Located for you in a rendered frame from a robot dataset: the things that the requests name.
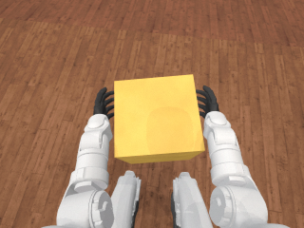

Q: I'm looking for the left robot hand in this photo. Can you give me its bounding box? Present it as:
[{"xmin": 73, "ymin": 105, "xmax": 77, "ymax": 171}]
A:
[{"xmin": 93, "ymin": 87, "xmax": 115, "ymax": 119}]

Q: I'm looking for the robot right shin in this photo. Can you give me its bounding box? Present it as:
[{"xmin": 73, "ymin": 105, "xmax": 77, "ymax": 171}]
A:
[{"xmin": 175, "ymin": 172, "xmax": 197, "ymax": 226}]

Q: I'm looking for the carton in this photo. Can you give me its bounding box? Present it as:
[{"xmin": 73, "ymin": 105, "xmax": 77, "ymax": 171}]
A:
[{"xmin": 114, "ymin": 74, "xmax": 205, "ymax": 164}]

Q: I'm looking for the robot left forearm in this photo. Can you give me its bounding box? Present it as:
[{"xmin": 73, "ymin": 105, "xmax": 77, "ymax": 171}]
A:
[{"xmin": 56, "ymin": 114, "xmax": 113, "ymax": 225}]

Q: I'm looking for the robot right forearm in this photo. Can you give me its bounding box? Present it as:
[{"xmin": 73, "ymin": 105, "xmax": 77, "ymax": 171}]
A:
[{"xmin": 203, "ymin": 111, "xmax": 268, "ymax": 219}]

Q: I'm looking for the robot right foot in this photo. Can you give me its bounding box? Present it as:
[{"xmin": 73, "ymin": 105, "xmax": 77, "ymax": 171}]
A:
[{"xmin": 170, "ymin": 192, "xmax": 181, "ymax": 228}]

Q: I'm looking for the robot right upper arm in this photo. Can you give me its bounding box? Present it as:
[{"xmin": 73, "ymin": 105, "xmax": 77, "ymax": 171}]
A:
[{"xmin": 209, "ymin": 184, "xmax": 290, "ymax": 228}]

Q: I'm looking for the robot left upper arm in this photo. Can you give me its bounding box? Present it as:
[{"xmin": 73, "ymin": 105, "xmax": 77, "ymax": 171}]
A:
[{"xmin": 41, "ymin": 189, "xmax": 115, "ymax": 228}]

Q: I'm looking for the right robot hand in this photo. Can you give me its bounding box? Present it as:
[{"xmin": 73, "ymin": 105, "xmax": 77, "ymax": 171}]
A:
[{"xmin": 196, "ymin": 85, "xmax": 219, "ymax": 119}]

